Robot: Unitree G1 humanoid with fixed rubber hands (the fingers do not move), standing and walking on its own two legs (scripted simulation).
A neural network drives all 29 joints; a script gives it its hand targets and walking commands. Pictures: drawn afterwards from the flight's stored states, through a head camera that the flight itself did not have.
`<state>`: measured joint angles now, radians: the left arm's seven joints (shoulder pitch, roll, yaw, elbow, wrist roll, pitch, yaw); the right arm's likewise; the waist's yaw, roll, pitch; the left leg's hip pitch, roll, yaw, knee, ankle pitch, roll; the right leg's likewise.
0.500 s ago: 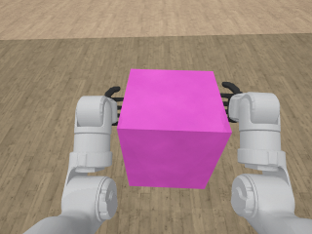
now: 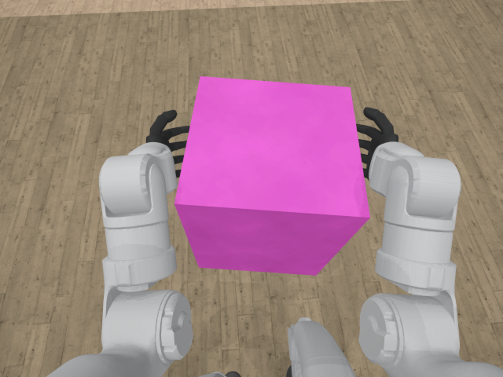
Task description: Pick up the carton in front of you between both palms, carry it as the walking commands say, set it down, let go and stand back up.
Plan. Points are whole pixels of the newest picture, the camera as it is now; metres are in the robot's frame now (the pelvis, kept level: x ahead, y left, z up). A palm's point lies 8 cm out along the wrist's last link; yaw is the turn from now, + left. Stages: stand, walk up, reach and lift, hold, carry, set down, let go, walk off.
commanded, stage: carry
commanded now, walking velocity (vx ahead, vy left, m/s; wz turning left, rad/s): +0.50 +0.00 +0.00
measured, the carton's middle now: (265, 188) +0.38 -0.02 +0.05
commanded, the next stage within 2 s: none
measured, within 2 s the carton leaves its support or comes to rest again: neither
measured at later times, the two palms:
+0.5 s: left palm (155, 0) +0.69 +0.15 +0.19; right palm out of the picture +0.73 -0.15 +0.19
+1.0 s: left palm out of the picture +1.03 +0.15 +0.20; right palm out of the picture +1.01 -0.15 +0.21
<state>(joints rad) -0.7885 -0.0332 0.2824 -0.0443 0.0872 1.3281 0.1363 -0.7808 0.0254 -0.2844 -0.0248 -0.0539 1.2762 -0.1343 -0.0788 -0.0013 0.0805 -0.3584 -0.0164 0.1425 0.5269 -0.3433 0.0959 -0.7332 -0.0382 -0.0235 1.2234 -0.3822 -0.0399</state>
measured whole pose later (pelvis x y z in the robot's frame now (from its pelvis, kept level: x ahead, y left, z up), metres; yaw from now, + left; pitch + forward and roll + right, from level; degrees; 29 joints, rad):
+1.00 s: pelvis +0.64 +0.02 +0.05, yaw +0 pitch +6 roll -1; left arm -0.82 -0.02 0.28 -0.05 0.09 1.35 0.14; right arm -0.82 0.01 -0.28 -0.01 -0.03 1.29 -0.15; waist -0.07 -0.01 0.02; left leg -0.29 -0.01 0.14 0.48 -0.37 0.07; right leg -0.78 -0.07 -0.03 1.03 -0.32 -0.02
